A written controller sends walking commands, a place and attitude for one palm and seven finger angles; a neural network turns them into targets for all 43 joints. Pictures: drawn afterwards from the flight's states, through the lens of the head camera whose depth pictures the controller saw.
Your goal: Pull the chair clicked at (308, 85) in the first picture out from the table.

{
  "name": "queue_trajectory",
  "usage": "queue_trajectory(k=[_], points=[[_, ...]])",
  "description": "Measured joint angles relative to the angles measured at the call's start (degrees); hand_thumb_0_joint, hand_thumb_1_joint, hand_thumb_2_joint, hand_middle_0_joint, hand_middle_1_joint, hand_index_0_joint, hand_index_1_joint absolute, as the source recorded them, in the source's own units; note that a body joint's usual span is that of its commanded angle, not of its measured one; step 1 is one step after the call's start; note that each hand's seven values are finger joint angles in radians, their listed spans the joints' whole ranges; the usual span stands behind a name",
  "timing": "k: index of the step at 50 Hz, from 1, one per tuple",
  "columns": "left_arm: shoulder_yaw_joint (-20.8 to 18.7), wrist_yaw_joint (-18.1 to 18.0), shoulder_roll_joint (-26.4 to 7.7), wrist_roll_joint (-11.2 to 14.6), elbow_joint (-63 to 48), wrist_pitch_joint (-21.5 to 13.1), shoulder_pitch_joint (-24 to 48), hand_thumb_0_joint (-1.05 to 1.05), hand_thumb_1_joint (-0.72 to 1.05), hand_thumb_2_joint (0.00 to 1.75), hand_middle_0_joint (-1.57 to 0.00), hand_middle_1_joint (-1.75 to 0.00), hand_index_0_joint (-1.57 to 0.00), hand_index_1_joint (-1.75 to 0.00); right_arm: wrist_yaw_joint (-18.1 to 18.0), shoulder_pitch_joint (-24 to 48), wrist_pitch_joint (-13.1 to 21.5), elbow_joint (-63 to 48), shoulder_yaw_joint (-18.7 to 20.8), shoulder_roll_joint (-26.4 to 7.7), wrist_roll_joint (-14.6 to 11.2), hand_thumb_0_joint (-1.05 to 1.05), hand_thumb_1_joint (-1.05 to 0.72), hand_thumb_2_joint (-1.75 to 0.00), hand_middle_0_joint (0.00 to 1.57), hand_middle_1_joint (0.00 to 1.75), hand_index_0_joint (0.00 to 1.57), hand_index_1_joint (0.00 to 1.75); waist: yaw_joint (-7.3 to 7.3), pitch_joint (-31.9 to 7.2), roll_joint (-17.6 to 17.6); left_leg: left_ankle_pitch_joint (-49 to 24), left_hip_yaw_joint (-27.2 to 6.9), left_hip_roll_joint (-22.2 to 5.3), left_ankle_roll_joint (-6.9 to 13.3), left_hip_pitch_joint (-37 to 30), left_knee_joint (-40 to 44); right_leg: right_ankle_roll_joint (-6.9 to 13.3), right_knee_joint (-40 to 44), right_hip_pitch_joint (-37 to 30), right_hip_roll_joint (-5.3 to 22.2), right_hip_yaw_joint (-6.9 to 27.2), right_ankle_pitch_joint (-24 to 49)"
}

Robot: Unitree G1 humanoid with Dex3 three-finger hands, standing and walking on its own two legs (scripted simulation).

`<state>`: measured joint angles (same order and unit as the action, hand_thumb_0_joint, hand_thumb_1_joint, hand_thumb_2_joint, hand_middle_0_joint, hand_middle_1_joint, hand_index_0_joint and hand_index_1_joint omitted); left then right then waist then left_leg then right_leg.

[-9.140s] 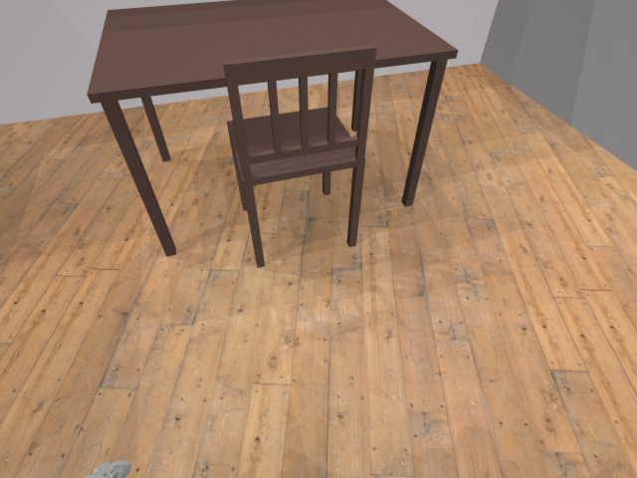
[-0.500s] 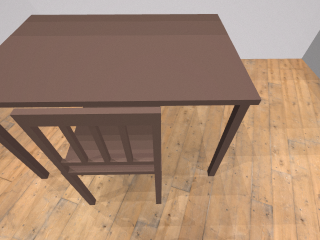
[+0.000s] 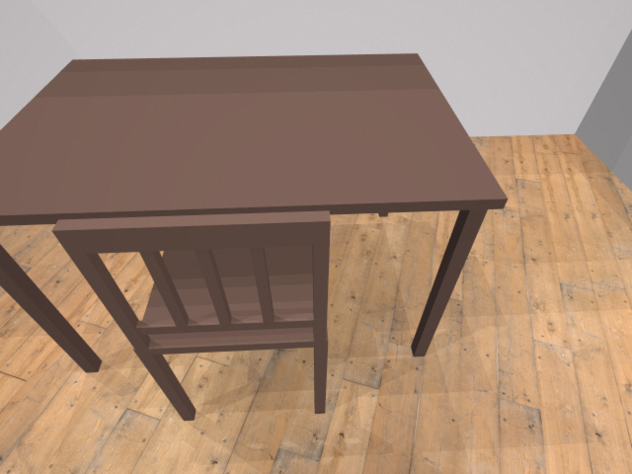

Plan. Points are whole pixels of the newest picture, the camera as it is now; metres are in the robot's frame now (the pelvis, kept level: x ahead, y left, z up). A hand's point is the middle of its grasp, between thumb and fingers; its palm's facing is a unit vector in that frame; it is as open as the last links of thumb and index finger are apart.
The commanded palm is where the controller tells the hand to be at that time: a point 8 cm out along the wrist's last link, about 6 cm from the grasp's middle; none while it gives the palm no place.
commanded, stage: come to a stop and stand still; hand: left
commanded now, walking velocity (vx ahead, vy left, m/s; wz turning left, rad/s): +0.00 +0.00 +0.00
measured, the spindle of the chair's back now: (215, 286) +0.46 +0.22 -0.11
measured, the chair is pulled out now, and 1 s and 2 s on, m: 0.00 0.00 0.00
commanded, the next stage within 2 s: look again from close up in 1.02 s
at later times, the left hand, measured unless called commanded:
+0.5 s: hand out of the picture +0.02 +0.16 -0.17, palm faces +0.03 -0.99 -0.15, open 7.3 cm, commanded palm none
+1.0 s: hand out of the picture +0.07 +0.19 -0.17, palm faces +0.02 -0.98 -0.18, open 7.3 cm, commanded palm none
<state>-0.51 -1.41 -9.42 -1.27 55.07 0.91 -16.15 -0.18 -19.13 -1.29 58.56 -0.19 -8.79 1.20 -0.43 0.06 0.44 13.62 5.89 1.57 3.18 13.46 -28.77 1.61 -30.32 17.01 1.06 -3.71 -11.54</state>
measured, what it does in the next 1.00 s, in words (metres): shifts its weight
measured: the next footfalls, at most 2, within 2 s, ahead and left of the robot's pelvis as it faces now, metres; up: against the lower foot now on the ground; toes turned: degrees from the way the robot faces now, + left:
none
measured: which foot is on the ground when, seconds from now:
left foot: down 0.00-1.00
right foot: down 0.00-1.00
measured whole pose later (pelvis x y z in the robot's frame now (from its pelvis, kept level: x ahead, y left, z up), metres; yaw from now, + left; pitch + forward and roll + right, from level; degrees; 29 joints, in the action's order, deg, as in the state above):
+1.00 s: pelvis +0.07 +0.02 +0.01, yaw +0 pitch -1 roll +0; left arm 0.8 -2.4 -8.9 -0.6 62.7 -0.3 -17.1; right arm -1.7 -16.7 1.5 65.7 -1.6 -7.7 0.3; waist 0.0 0.8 -0.9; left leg 16.4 5.6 2.5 4.1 5.4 -22.8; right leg -0.1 -24.9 9.1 1.1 -3.0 -14.4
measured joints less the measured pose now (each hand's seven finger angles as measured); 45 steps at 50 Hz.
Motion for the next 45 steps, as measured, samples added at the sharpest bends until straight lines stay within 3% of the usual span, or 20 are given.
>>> queue_trajectory(k=[13,25,45], points=[[0.4,-0.1,0.9,0.2,4.2,-0.2,-4.3,0.0,0.91,0.9,-0.2,-0.3,-0.2,-0.29,-0.2,0.0,0.9,2.1,-0.2,0.3,-0.2,0.0,-0.91,-0.89,0.2,0.29,0.2,0.3,0.22,-0.3,-0.6,0.0,-0.3,0.3,0.3,0.0,1.5,-0.4,2.0,-0.4,-0.1,0.3,0.3],[1.6,-0.4,2.4,0.3,6.9,-1.4,-3.5,0.0,0.91,0.9,-0.2,-0.3,-0.2,-0.29,-1.0,2.1,2.1,4.6,-0.9,0.5,-0.8,0.01,-0.92,-0.89,0.2,0.29,0.2,0.3,0.79,0.1,-1.1,1.2,-0.3,0.4,0.5,-3.2,3.5,-1.0,4.1,-3.5,-0.3,0.5,-0.8],[1.3,-1.0,0.6,0.6,7.6,-1.3,-0.9,0.0,0.92,0.9,-0.2,-0.3,-0.2,-0.29,-1.5,2.6,2.8,6.8,-1.4,0.9,-0.9,0.01,-0.92,-0.89,0.2,0.29,0.2,0.3,0.42,0.7,-1.2,2.9,-0.3,0.8,0.8,-7.5,5.5,-1.6,5.1,-7.3,-0.1,0.8,-2.8]])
